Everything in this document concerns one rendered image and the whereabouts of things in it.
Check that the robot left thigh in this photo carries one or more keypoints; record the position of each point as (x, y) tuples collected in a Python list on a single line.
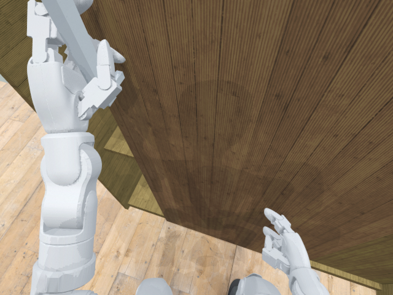
[(154, 286)]

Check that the handle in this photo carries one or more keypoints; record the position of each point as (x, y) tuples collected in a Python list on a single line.
[(69, 24)]

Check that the robot left forearm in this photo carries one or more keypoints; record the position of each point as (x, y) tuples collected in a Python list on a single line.
[(70, 170)]

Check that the robot right forearm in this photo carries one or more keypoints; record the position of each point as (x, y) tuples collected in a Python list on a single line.
[(305, 281)]

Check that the right robot foot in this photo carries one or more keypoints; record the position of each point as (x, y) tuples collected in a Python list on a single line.
[(233, 287)]

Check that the left robot hand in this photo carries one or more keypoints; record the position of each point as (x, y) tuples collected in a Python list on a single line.
[(55, 86)]

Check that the wardrobe door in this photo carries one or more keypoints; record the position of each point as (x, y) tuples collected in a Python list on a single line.
[(372, 260), (233, 106)]

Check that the right robot hand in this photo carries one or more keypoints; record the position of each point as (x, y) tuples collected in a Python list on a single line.
[(285, 251)]

